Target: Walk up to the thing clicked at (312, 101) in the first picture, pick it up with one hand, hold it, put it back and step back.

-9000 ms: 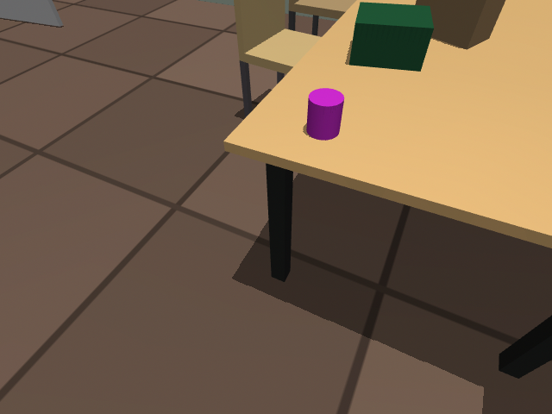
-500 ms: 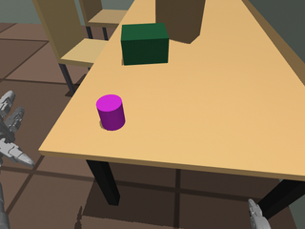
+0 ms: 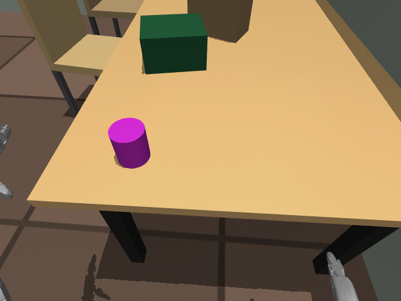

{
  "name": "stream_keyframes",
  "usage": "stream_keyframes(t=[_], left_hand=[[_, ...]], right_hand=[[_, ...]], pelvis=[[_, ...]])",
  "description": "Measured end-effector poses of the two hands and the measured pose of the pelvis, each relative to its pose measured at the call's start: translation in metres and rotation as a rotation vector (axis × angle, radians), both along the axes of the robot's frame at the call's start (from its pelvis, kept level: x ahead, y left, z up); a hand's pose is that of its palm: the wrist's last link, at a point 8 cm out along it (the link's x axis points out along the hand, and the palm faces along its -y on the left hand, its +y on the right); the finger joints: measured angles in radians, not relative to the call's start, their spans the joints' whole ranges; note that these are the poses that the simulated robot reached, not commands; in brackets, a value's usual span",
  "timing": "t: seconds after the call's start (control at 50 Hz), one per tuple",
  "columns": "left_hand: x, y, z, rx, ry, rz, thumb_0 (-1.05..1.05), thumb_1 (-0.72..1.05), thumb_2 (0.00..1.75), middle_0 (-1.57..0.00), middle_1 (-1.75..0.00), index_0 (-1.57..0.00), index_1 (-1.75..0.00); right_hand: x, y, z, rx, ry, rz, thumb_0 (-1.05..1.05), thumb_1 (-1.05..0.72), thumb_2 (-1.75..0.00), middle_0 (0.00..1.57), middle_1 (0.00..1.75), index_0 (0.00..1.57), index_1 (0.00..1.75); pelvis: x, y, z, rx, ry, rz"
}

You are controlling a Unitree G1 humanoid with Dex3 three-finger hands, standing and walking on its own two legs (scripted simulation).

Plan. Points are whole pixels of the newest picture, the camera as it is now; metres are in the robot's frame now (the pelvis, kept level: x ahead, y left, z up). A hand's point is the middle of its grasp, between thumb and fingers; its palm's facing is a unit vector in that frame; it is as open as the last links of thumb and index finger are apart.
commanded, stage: go down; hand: left
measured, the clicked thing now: (130, 143) +0.49 +0.17 +0.03
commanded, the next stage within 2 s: approach in 1.48 s
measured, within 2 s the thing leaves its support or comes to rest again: neither
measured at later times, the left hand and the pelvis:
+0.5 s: hand (2, 147) +0.38 +0.36 +0.15, palm faces +0.10 -0.99 +0.01, open 17.8 cm; pelvis +0.01 +0.00 +0.00, yaw +0 degrees
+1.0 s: hand (0, 136) +0.40 +0.37 +0.15, palm faces +0.10 -0.99 +0.01, open 17.7 cm; pelvis +0.01 +0.01 -0.01, yaw +0 degrees
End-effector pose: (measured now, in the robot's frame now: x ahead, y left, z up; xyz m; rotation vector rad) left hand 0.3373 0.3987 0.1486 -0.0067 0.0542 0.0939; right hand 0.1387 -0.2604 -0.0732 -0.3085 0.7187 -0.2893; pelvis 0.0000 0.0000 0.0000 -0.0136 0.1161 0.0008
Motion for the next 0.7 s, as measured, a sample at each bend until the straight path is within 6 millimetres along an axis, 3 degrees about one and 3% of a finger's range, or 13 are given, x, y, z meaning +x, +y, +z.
stream_keyframes(t=[0.34,0.7], left_hand=[[0.012,0.009,-0.001,-0.005,-0.002,-0.003,-0.02,-0.61,0.02,-0.06,-0.04,-0.05,-0.04],[0.022,0.018,0.001,-0.011,-0.005,0.013,-0.02,-0.61,0.04,-0.04,-0.04,-0.04,-0.05]], right_hand=[[0.015,0.009,-0.004,0.01,-0.006,0.007,0.0,0.52,-0.05,0.06,0.05,0.06,0.05],[0.013,0.004,0.0,-0.018,-0.022,0.02,0.0,0.52,-0.05,0.06,0.05,0.06,0.05]], pelvis=[[0.011,0.004,-0.003,-0.007,0.033,0.003],[0.008,0.002,-0.007,-0.009,0.058,0.006]])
